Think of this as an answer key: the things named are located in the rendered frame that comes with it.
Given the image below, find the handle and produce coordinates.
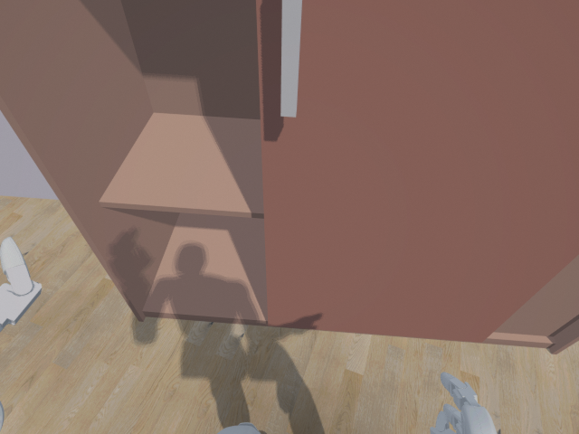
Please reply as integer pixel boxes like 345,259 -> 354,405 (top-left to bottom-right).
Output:
280,0 -> 302,118

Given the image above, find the left robot hand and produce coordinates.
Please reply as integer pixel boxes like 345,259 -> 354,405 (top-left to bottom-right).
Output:
0,237 -> 42,332

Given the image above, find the wardrobe door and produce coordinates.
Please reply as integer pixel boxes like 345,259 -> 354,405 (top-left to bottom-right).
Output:
494,255 -> 579,336
256,0 -> 579,343

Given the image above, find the right robot hand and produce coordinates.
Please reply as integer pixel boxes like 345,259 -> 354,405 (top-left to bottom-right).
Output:
430,372 -> 497,434

